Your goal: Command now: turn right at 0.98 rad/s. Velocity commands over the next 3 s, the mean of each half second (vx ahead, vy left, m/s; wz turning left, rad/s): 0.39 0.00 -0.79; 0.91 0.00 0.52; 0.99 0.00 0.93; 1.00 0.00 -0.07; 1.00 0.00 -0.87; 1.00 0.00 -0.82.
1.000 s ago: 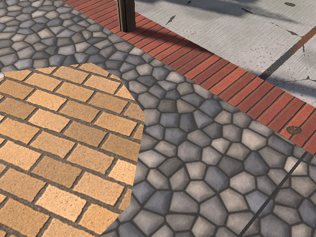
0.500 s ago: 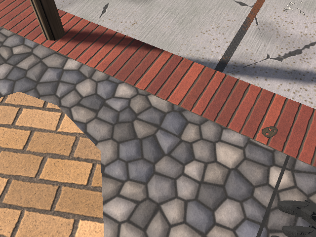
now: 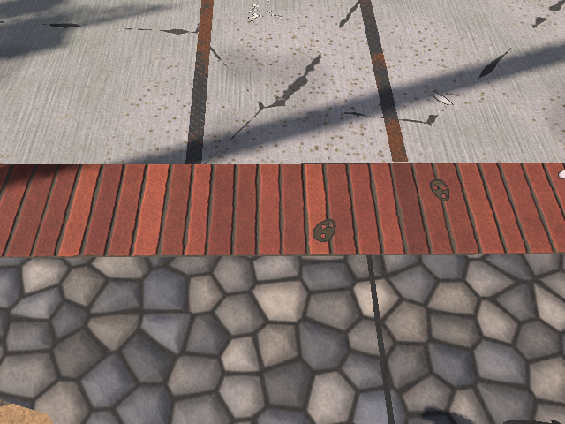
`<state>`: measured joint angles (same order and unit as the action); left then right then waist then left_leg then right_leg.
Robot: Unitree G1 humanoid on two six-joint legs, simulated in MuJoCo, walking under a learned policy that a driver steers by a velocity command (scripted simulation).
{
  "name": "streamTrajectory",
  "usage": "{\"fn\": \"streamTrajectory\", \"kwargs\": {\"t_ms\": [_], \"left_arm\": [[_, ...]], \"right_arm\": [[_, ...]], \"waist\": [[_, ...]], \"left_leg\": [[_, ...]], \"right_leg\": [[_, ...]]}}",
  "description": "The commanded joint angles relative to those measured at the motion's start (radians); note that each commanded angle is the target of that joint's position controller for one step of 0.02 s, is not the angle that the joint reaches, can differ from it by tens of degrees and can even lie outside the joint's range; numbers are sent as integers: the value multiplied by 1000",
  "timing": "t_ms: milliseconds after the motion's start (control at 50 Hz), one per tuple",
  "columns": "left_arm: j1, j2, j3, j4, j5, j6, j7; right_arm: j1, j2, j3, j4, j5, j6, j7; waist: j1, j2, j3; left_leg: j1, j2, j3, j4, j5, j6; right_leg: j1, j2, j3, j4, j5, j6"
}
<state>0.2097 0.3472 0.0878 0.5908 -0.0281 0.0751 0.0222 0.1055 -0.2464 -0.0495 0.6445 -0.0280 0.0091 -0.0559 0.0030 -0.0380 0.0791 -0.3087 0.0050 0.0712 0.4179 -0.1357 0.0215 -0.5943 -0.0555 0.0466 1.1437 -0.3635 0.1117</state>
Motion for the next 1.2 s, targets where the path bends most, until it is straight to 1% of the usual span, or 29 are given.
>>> {"fn": "streamTrajectory", "kwargs": {"t_ms": [20,140,180,200,220,240,260,280,340,360,440,580,640,680,700,720,740,760,800,880,960,1060,1080,1100,1120,1140,1160,1180,1200], "left_arm": [[-34,54,12,-94,6,-17,-7],[-16,60,25,-79,0,6,-33],[140,78,45,-7,-15,2,-42],[306,102,64,75,-25,-8,-36],[426,183,82,104,-22,-28,-27],[327,263,75,30,8,-83,-41],[230,191,56,6,23,-118,-42],[167,154,37,0,18,-134,-36],[150,75,2,5,19,-132,-10],[169,121,12,46,60,-121,-26],[274,73,1,104,39,-130,-49],[331,89,-1,185,58,-160,-18],[270,104,-6,211,73,-165,-6],[242,138,0,216,92,-152,3],[205,142,-3,199,84,-153,9],[241,29,-34,145,53,-171,-18],[179,32,-40,135,77,-197,-32],[57,65,-39,97,74,-209,-34],[10,54,-54,80,85,-219,-36],[-22,12,-76,44,114,-153,-42],[-271,-28,-106,-54,81,-152,-66],[-264,24,-88,-63,63,-158,-48],[-176,65,-69,-38,61,-160,-37],[-5,109,-47,2,52,-162,-22],[213,163,-20,49,55,-162,3],[408,226,2,81,86,-164,26],[266,292,15,62,102,-158,14],[136,164,5,38,89,-152,9],[97,84,-16,46,81,-151,4]], "right_arm": [[-12,-193,-64,-48,5,-8,3],[-12,-231,-92,-15,41,-18,38],[-29,-218,-93,-3,67,-24,38],[-49,-164,-81,-5,54,-21,38],[-107,-68,-54,-28,34,-19,52],[-182,-66,-50,-113,46,-54,58],[-258,-159,-68,-133,73,-93,67],[-215,-196,-80,-114,71,-115,73],[-118,-180,-82,-32,26,-129,81],[-30,-115,-45,22,-83,-64,112],[-98,-125,-41,12,-23,-8,127],[-247,-129,-21,-48,-10,-26,146],[-139,-122,-14,-42,-1,-25,131],[207,-165,-36,54,10,-31,105],[428,-224,-59,114,1,-38,91],[501,-359,-98,136,-9,-38,81],[403,-308,-82,133,15,-38,90],[334,-288,-81,123,15,-39,90],[308,-235,-69,133,15,-47,80],[290,-185,-43,139,29,-75,71],[320,-204,-54,135,33,-85,65],[352,-257,-71,142,44,-83,51],[348,-282,-76,142,39,-82,48],[311,-322,-84,136,30,-82,51],[260,-299,-79,124,19,-92,57],[252,-123,-36,94,5,-103,54],[389,-70,-9,21,72,-97,58],[283,-167,-17,63,36,-75,46],[211,-191,-27,59,16,-63,59]], "waist": [[-27,186,-183],[-11,200,-196],[68,178,-210],[124,72,-195],[162,-211,-86],[126,-279,-48],[122,-163,14],[65,-160,15],[25,-120,-38],[22,-145,-52],[61,-105,4],[107,-86,105],[27,-89,31],[-134,-111,-172],[-238,-32,-271],[-183,287,-347],[-124,289,-312],[-117,190,-175],[-58,12,-85],[23,52,14],[-44,74,79],[-53,85,-49],[-12,81,-125],[88,87,-227],[204,76,-325],[229,-143,-448],[70,-444,-550],[86,-200,-367],[88,-83,-249]], "left_leg": [[215,279,-149,-135,159,211],[167,327,-35,-111,-22,150],[12,306,-2,-69,-418,82],[-154,238,67,120,-545,30],[-479,113,152,604,-568,-43],[-763,-21,-93,738,-508,-43],[-783,31,-175,753,-379,-5],[-745,46,-179,699,-256,12],[-550,61,-132,550,13,-36],[-442,47,-52,553,42,-59],[-457,52,-25,464,99,-91],[-531,55,6,256,77,26],[-287,-45,86,220,-49,128],[84,-150,117,264,-140,172],[402,-90,-23,227,-216,201],[633,164,-593,49,-678,343],[630,241,-1013,-178,-725,361],[551,230,-918,-176,-583,338],[320,170,-690,-188,-334,301],[53,57,-502,-246,-199,304],[-89,-17,-419,-308,54,250],[154,31,-454,-154,544,170],[194,30,-454,-27,700,145],[175,20,-444,185,729,126],[39,-24,-417,449,613,110],[-138,-92,-330,822,-140,120],[-374,-142,-233,1031,-376,94],[-457,-47,-201,1056,-239,103],[-458,-3,-180,1004,-159,101]], "right_leg": [[-16,-43,-32,-95,18,-6],[216,-17,-123,-394,15,-91],[452,26,-169,-528,23,-162],[629,46,-127,-581,-55,-216],[721,-161,272,-748,-317,-333],[679,-309,815,-968,-597,-507],[626,-321,773,-1049,-623,-481],[606,-295,682,-1035,-501,-435],[563,-175,399,-985,-189,-343],[490,-71,287,-1020,-106,-292],[509,-75,252,-1053,-24,-305],[735,-188,120,-1134,150,-290],[739,-181,-43,-981,875,-245],[696,-175,-113,-546,1402,-219],[462,-136,-129,-210,1242,-201],[81,63,-108,218,544,-148],[-128,156,43,326,9,-160],[-217,93,91,363,69,-172],[-137,6,76,209,129,-168],[-83,-44,19,12,52,-94],[45,-4,-69,-391,343,-53],[253,72,-51,-607,422,-91],[373,101,-46,-606,337,-102],[563,98,-39,-599,251,-111],[819,18,10,-560,141,-127],[1030,-259,290,-584,-238,-143],[1083,-473,905,-862,-412,-248],[924,-385,793,-882,-477,-251],[799,-339,577,-853,-320,-243]]}}
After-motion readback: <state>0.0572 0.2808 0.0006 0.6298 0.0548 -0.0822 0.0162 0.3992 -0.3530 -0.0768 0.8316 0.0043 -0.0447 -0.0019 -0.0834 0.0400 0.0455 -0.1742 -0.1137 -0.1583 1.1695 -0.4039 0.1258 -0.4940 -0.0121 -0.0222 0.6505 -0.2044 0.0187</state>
